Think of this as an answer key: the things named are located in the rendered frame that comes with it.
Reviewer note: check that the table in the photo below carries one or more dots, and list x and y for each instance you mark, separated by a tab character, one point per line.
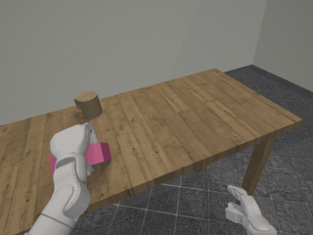
155	133

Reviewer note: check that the robot left hand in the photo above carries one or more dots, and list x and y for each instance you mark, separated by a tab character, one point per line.
74	140

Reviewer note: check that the robot right forearm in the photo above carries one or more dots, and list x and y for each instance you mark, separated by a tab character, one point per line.
258	225

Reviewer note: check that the sponge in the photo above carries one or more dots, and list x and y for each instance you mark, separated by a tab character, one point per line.
96	153

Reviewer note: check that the robot right hand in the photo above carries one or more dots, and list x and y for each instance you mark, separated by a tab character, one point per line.
238	214

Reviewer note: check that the robot left forearm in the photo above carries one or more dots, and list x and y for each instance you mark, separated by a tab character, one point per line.
70	199

